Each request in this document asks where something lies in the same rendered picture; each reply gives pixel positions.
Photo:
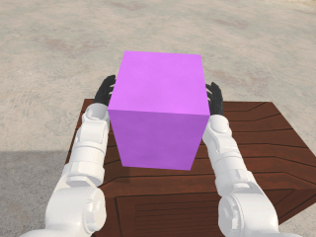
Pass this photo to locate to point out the right robot upper arm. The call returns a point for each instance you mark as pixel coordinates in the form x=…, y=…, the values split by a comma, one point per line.
x=248, y=215

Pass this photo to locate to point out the right robot hand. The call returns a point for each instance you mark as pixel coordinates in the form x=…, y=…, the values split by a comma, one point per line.
x=215, y=104

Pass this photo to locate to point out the carton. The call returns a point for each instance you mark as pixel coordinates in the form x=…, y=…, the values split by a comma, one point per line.
x=159, y=109

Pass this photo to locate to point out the right robot forearm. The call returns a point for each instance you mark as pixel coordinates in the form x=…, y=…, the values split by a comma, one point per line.
x=232, y=176

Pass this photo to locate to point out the left robot forearm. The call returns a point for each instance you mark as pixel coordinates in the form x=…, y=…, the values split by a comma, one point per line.
x=85, y=166

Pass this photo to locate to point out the left robot hand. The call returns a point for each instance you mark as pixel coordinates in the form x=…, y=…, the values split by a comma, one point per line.
x=103, y=94

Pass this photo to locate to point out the pedestal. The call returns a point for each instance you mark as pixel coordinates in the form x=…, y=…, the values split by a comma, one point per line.
x=154, y=202

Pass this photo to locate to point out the left robot upper arm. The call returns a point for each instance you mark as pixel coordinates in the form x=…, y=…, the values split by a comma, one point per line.
x=73, y=212

